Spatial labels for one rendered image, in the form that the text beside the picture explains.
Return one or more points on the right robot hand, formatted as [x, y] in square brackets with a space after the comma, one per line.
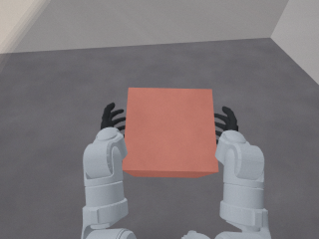
[230, 121]

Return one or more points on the left robot upper arm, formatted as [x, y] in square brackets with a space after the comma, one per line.
[119, 233]

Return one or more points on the left robot hand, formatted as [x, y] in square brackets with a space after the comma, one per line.
[108, 116]

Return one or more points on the right robot forearm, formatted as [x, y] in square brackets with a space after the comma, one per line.
[243, 176]

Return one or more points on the left robot forearm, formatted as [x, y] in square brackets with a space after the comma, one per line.
[103, 177]

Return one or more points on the carton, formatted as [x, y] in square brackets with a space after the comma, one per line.
[170, 133]

